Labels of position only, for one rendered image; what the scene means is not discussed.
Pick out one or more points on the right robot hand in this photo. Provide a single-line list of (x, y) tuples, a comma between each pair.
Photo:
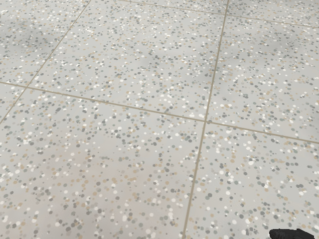
[(289, 234)]

